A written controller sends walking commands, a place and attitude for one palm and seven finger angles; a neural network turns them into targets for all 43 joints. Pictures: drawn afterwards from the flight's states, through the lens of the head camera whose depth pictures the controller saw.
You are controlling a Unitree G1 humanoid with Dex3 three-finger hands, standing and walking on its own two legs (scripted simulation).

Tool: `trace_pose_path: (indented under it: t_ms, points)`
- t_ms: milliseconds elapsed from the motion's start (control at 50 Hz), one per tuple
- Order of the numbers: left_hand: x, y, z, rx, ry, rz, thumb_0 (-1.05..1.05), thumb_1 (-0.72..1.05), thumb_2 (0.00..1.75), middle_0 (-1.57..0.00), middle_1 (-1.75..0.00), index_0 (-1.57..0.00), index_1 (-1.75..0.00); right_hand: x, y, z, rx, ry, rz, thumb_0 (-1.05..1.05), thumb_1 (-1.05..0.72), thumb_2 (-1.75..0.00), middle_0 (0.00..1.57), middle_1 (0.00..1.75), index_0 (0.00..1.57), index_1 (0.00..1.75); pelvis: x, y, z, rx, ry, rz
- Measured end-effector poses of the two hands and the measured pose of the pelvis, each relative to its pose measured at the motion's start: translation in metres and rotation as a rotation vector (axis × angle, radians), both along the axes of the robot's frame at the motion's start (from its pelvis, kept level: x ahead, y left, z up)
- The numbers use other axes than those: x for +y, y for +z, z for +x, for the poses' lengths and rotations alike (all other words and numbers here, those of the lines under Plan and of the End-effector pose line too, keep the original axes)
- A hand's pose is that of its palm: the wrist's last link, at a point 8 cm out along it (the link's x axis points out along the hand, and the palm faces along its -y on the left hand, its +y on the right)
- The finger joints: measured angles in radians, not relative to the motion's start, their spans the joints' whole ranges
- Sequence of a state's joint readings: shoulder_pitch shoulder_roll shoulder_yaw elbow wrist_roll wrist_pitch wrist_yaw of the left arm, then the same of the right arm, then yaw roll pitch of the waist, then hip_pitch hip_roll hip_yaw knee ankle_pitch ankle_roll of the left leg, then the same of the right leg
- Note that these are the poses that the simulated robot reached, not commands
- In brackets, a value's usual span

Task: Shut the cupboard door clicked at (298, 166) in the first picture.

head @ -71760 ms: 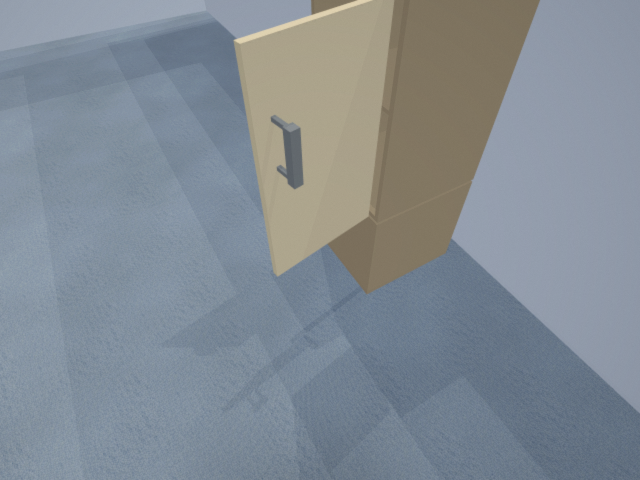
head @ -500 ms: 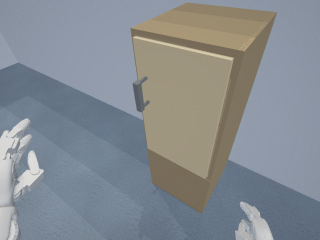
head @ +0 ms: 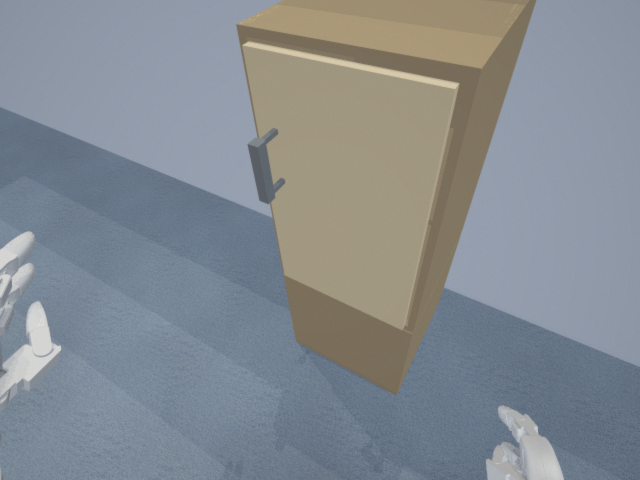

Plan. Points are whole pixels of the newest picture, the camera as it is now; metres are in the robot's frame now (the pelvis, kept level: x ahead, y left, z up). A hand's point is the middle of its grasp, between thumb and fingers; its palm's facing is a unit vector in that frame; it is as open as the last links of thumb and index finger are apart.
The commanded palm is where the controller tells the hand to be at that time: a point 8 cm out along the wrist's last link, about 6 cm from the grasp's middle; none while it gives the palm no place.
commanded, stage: step back with the hand held close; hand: left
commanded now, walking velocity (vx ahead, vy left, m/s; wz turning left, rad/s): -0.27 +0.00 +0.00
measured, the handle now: (269, 166) +0.63 +0.14 +0.05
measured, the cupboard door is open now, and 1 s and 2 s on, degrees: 0 0 0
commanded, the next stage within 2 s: stop stepping back and stand still in 1.06 s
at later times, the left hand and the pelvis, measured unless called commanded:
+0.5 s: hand out of the picture +0.12 +0.29 +0.16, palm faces +0.47 -0.77 -0.44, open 7.4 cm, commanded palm +0.06 +0.32 +0.18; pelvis -0.07 +0.02 -0.01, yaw +2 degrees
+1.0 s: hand out of the picture +0.06 +0.32 +0.18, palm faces +0.49 -0.77 -0.40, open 7.4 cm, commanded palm +0.00 +0.34 +0.18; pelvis -0.13 +0.04 -0.01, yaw +2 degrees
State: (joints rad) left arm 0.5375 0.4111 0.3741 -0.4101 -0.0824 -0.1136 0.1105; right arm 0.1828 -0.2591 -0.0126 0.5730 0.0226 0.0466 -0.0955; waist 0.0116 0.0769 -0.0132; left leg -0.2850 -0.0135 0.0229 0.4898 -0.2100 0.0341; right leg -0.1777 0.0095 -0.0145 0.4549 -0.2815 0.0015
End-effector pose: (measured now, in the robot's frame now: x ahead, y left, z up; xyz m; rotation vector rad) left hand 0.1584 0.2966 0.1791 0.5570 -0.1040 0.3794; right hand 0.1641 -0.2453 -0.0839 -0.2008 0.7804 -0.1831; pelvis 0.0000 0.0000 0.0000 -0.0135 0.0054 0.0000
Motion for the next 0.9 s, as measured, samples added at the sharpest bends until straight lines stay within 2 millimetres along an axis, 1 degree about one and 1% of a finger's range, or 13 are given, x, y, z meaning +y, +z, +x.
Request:
trace_pose_path:
  t_ms: [100, 220, 360, 460, 640, 740, 840, 900]
  points:
    - [0.007, 0.004, -0.011, -0.024, -0.021, 0.017, 0.02, 0.89, 0.89, -0.22, -0.3, -0.21, -0.31, 0.007, 0.005, -0.015, -0.012, -0.014, -0.004, 0.01, -0.91, -0.9, 0.2, 0.3, 0.2, 0.3, 0.006, -0.001, -0.015, 0.001, -0.007, -0.002]
    - [0.015, 0.003, -0.033, -0.067, -0.026, 0.019, 0.02, 0.89, 0.89, -0.22, -0.3, -0.21, -0.31, 0.016, 0.01, -0.037, -0.033, -0.004, -0.015, 0.01, -0.91, -0.9, 0.2, 0.3, 0.2, 0.3, 0.012, -0.003, -0.035, 0.004, -0.003, -0.01]
    - [0.024, -0.004, -0.061, -0.111, 0.002, 0.017, 0.02, 0.89, 0.89, -0.22, -0.3, -0.21, -0.31, 0.023, 0.005, -0.063, -0.021, 0.026, -0.036, 0.01, -0.91, -0.9, 0.2, 0.3, 0.2, 0.3, 0.016, -0.008, -0.055, 0.004, 0.013, -0.028]
    - [0.027, -0.005, -0.076, -0.152, 0.01, 0.017, 0.02, 0.89, 0.89, -0.22, -0.3, -0.21, -0.31, 0.026, 0.001, -0.079, -0.007, 0.045, -0.052, 0.01, -0.91, -0.9, 0.21, 0.3, 0.2, 0.3, 0.017, -0.011, -0.066, -0.002, 0.028, -0.036]
    - [0.024, 0.0, -0.099, -0.203, 0.007, 0.062, 0.02, 0.89, 0.89, -0.21, -0.3, -0.21, -0.31, 0.027, -0.004, -0.091, -0.019, 0.077, -0.045, 0.01, -0.91, -0.9, 0.21, 0.3, 0.2, 0.3, 0.012, -0.017, -0.086, -0.006, 0.049, -0.032]
    - [0.023, -0.002, -0.109, -0.234, -0.013, 0.03, 0.02, 0.89, 0.89, -0.21, -0.3, -0.21, -0.31, 0.027, -0.004, -0.099, -0.003, 0.079, -0.06, 0.01, -0.91, -0.9, 0.21, 0.3, 0.2, 0.3, 0.017, -0.018, -0.095, -0.005, 0.057, -0.031]
    - [0.037, -0.003, -0.116, -0.261, -0.041, 0.033, 0.02, 0.88, 0.89, -0.22, -0.3, -0.21, -0.31, 0.035, 0.0, -0.11, -0.008, 0.056, -0.095, 0.01, -0.91, -0.9, 0.21, 0.3, 0.2, 0.3, 0.03, -0.022, -0.106, -0.011, 0.062, -0.056]
    - [0.05, 0.003, -0.124, -0.272, -0.04, 0.066, 0.02, 0.88, 0.89, -0.22, -0.3, -0.21, -0.31, 0.044, 0.004, -0.117, -0.028, 0.06, -0.096, 0.01, -0.91, -0.9, 0.2, 0.3, 0.2, 0.3, 0.034, -0.02, -0.116, -0.004, 0.073, -0.093]
